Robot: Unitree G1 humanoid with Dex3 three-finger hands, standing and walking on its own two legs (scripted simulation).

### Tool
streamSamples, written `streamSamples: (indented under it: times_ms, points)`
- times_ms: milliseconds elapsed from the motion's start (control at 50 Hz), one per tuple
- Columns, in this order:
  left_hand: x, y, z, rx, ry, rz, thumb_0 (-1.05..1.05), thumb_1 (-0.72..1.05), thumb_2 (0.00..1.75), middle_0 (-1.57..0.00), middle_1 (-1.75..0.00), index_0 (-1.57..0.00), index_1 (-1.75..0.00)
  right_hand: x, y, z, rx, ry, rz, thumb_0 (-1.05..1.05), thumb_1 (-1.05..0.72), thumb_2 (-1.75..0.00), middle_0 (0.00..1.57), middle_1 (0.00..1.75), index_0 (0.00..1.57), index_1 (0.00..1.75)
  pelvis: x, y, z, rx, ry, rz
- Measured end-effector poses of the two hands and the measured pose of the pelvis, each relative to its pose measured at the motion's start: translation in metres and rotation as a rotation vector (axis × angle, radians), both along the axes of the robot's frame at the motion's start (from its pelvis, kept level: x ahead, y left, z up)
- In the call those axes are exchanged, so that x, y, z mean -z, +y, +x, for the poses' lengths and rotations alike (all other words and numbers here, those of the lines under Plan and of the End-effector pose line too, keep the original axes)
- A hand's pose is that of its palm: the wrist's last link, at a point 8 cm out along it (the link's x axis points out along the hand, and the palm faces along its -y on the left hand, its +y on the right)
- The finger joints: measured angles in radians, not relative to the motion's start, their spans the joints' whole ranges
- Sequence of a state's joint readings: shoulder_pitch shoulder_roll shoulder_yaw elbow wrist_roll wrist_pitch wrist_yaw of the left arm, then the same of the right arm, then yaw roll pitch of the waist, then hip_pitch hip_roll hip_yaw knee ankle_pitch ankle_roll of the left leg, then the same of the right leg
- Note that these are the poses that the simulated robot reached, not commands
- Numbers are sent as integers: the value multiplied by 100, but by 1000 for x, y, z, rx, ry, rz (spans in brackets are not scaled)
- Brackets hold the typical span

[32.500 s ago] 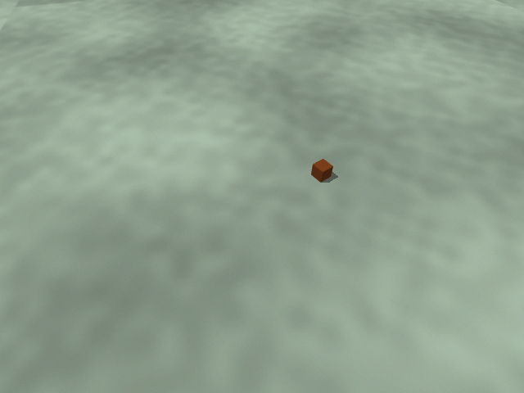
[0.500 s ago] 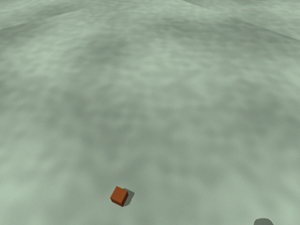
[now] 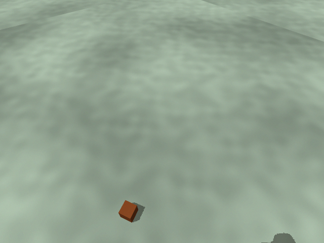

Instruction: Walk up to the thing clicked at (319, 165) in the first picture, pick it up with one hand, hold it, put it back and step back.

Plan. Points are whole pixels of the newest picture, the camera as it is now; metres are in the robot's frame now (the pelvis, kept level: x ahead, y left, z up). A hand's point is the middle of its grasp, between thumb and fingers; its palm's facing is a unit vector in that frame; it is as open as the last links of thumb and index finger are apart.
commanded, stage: stand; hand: left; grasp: from above
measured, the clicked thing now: (128, 211) +0.44 +0.20 -0.74
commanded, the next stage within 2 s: step back in 0.02 s
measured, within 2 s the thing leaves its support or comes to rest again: neither
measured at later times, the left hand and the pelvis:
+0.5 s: hand out of the picture +0.07 +0.31 -0.18, palm faces -0.06 -0.93 -0.37, open 7.4 cm; pelvis -0.07 +0.05 -0.02, yaw -1 degrees
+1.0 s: hand out of the picture -0.05 +0.31 -0.15, palm faces -0.03 -0.91 -0.41, open 7.4 cm; pelvis -0.19 +0.05 -0.02, yaw +0 degrees
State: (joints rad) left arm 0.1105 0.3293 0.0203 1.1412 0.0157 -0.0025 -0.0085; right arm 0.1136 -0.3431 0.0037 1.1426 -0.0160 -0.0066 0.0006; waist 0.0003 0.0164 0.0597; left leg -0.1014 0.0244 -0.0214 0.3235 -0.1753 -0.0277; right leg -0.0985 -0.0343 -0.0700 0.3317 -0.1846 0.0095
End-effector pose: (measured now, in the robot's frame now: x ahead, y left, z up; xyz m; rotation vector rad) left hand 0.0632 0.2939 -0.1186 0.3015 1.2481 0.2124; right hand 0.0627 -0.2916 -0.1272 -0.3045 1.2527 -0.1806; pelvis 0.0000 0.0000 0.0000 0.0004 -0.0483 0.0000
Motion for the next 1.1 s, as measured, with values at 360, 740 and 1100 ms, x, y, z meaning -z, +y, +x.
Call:
streamSamples:
  times_ms: [360, 740, 1100]
  points:
    - [25, 62, 27, 45, -121, 38, 1, 90, 90, -20, -30, -20, -30, -2, 11, -50, -1, 41, -117, 0, -90, -90, 20, 30, 20, 30, 28, 45, -53, -19, 20, -2]
    - [16, 46, -68, 128, -51, 64, 1, 90, 90, -20, -30, -20, -30, 22, 21, -108, 50, -85, -36, 0, -90, -90, 21, 30, 21, 30, 32, 39, -124, 62, 3, -23]
    - [14, 76, -156, 69, -165, 49, 1, 90, 90, -20, -30, -21, -30, 4, 39, -192, -54, -53, -97, 0, -90, -90, 20, 30, 21, 30, 31, 62, -219, -1, 0, 20]
